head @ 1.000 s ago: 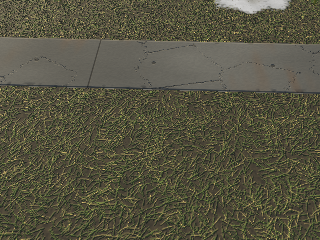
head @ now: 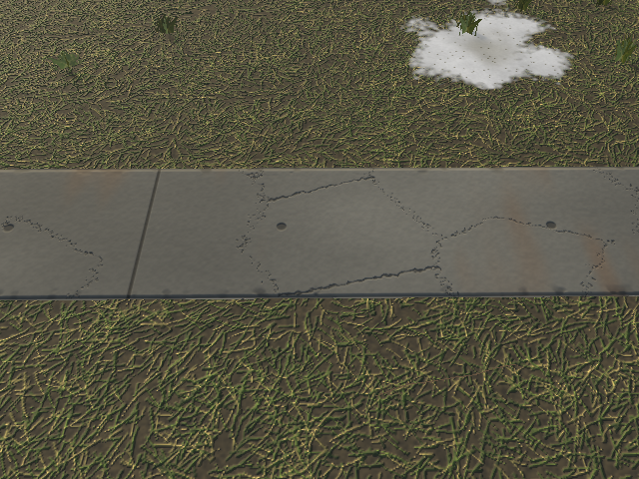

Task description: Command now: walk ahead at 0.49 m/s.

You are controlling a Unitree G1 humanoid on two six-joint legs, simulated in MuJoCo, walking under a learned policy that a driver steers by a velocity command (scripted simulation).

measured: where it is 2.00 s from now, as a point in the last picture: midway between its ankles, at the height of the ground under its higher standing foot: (349, 265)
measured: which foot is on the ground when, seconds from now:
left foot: down 0.00-0.32, up 0.34-0.84, down 0.86-1.00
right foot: up 0.00-0.28, down 0.30-0.88, up 0.90-1.00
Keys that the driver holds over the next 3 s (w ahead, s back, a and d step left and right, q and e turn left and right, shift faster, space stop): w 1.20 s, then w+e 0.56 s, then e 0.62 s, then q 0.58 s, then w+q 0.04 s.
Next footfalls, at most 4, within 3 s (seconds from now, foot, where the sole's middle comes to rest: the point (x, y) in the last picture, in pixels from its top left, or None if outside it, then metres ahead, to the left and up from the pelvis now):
0.30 right None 0.34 -0.17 -0.78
0.86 left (290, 420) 0.65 0.07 -0.78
1.42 right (381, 303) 0.96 -0.16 -0.78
1.92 left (327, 215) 1.28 -0.03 -0.78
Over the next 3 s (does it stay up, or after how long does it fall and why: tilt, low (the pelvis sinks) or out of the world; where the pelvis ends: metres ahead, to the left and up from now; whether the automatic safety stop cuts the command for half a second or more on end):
stays up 1.13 -0.09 0.00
